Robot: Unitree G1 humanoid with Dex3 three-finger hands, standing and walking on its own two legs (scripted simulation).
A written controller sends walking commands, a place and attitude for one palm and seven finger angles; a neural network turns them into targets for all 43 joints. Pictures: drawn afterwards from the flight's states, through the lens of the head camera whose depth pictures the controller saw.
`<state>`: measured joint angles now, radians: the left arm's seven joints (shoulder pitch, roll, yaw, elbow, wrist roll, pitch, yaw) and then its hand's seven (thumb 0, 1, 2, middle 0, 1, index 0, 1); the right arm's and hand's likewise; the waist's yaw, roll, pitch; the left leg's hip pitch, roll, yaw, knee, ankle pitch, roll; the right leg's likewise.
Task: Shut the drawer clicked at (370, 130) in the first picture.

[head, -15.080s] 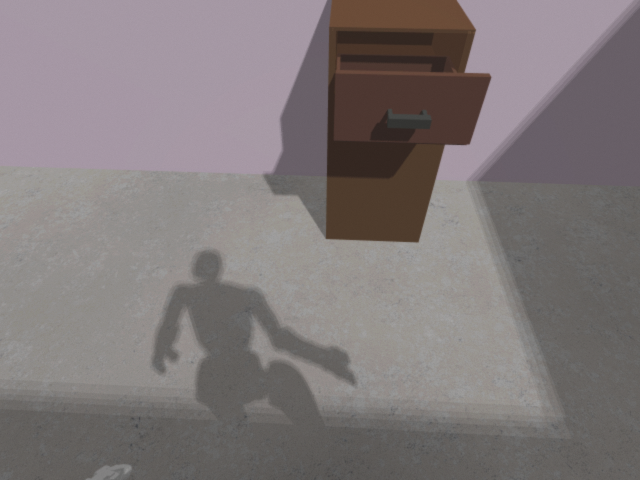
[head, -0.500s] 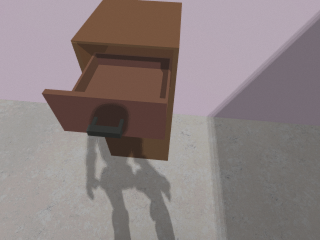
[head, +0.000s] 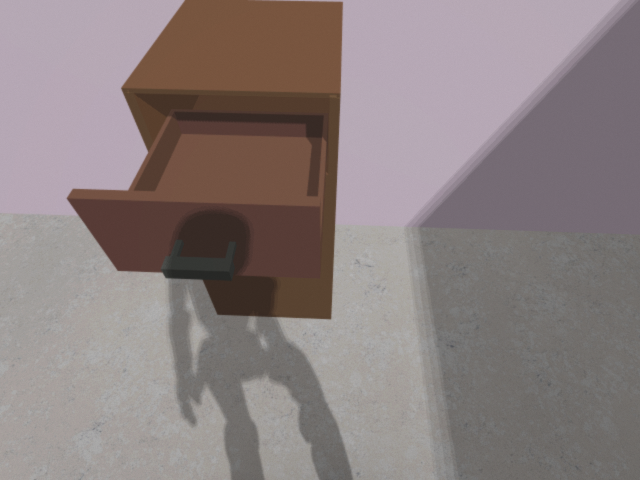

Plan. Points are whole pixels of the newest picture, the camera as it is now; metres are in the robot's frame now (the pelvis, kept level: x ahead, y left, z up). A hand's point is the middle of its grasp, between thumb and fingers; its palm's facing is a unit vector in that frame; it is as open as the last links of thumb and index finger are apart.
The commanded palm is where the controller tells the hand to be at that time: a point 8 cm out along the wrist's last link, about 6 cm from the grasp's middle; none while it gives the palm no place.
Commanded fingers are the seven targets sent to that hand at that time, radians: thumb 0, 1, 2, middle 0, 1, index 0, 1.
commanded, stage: look again from close up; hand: left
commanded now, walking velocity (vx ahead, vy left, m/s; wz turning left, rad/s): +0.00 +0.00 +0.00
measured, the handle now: (202, 257) +0.42 +0.21 +0.00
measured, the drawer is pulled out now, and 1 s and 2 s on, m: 0.28 0.28 0.28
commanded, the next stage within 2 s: shuffle to correct the standing spot in 0.36 s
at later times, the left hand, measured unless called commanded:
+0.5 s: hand out of the picture -0.04 +0.16 -0.17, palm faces +0.03 -0.98 -0.17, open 7.3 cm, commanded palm none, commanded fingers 0.00 0.90 0.90 -0.20 -0.30 -0.20 -0.30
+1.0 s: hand out of the picture +0.00 +0.16 -0.19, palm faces +0.08 -0.99 -0.12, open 7.3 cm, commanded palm none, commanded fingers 0.00 0.90 0.90 -0.20 -0.30 -0.20 -0.30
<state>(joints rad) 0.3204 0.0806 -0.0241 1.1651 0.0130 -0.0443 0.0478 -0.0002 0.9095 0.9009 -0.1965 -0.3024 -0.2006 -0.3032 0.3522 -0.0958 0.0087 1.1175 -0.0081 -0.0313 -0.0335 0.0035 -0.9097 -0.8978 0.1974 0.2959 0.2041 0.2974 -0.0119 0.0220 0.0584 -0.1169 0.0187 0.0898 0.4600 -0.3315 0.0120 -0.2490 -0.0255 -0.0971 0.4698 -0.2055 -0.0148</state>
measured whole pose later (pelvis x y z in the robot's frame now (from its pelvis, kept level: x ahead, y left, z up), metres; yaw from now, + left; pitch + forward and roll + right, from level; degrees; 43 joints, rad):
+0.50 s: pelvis -0.03 +0.00 +0.00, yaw +0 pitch -2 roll +1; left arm 0.33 0.12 -0.01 1.11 0.01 -0.01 0.03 0.00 0.91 0.90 -0.19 -0.30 -0.20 -0.30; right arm 0.37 -0.13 0.02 1.11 -0.02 -0.02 -0.02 0.00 -0.91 -0.90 0.20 0.30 0.20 0.30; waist 0.00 0.01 0.02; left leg -0.12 0.00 0.10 0.45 -0.29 0.02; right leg -0.26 -0.04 -0.09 0.47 -0.17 -0.01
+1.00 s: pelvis +0.04 +0.01 -0.01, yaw +0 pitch +0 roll -1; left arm 0.39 0.11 0.03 1.10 0.02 -0.04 0.01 0.00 0.91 0.90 -0.20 -0.30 -0.20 -0.30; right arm 0.38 -0.09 0.01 1.12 -0.02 -0.05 -0.03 0.00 -0.91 -0.90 0.20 0.30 0.20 0.30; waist 0.01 -0.02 0.02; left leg -0.13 0.01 0.08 0.59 -0.46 0.03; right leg -0.28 -0.03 -0.08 0.63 -0.35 -0.01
